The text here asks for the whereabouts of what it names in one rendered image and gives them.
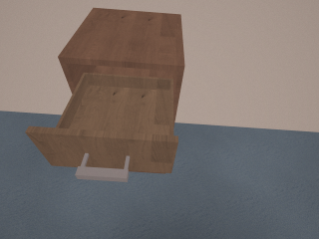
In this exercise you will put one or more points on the handle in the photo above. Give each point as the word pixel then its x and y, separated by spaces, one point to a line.
pixel 102 173

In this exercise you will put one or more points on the cabinet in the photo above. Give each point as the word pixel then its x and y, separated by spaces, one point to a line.
pixel 127 43

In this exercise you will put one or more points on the drawer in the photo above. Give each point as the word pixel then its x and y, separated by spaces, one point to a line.
pixel 111 117

